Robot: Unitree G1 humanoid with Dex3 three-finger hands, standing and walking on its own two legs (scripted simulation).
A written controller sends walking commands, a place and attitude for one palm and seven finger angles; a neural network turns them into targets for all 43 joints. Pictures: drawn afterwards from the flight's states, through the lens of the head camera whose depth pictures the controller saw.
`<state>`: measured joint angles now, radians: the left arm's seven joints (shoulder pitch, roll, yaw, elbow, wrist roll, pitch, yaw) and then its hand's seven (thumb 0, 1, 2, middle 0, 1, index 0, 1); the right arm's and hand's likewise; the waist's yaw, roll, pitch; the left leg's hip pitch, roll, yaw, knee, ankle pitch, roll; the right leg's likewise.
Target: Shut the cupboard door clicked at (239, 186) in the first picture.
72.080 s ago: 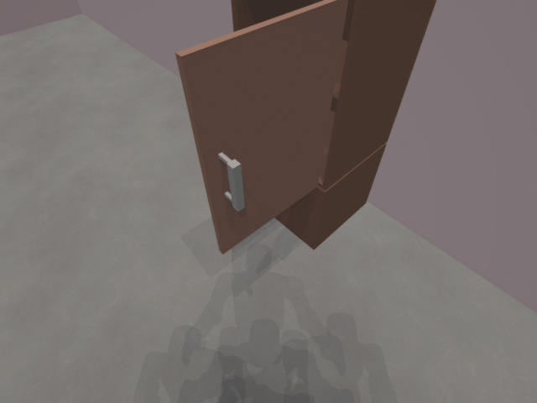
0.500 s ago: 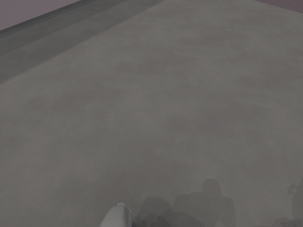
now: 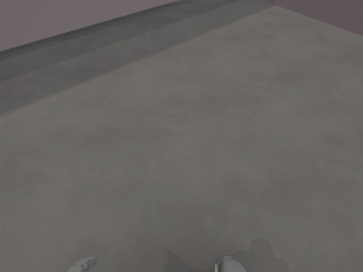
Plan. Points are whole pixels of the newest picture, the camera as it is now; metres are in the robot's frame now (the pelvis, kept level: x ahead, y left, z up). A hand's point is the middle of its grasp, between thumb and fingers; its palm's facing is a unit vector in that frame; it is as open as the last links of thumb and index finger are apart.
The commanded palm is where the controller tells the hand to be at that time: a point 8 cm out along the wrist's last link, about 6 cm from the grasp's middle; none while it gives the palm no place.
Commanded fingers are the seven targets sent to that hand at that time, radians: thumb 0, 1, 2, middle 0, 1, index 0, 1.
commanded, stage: walk to a spot facing it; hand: left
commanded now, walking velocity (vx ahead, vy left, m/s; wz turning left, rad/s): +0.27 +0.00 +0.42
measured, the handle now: out of the picture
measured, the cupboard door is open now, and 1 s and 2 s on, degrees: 18 18 18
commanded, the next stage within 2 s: turn to face it in 0.20 s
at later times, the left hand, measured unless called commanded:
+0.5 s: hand out of the picture +0.12 +0.16 -0.18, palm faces +0.25 -0.95 -0.21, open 7.2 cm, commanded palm none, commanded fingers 0.00 0.90 0.90 -0.20 -0.30 -0.20 -0.30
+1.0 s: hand (116, 241) +0.23 +0.19 -0.17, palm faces -0.04 -0.97 -0.25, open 7.4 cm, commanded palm none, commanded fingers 0.00 0.90 0.90 -0.20 -0.30 -0.20 -0.30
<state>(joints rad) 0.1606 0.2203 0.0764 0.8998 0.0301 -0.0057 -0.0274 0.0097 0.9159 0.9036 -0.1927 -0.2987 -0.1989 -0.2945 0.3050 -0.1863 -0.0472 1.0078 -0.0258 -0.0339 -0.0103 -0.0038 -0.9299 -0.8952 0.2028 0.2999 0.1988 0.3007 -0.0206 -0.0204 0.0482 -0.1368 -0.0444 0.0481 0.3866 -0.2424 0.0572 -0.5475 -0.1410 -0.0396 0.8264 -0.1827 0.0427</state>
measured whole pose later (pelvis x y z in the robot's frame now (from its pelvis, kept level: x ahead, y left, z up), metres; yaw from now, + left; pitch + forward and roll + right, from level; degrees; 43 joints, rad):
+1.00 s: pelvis +0.17 -0.02 -0.01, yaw -7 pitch +1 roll +1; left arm 0.27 0.21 0.08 0.94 0.03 0.04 0.00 0.01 0.91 0.90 -0.20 -0.30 -0.20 -0.30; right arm 0.11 -0.23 -0.07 0.93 -0.01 0.06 -0.03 0.01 -0.91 -0.90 0.20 0.30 0.19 0.30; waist 0.04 -0.01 0.08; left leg -0.44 0.03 0.04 0.93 -0.44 -0.05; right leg -0.29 0.01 0.01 0.53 -0.25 -0.03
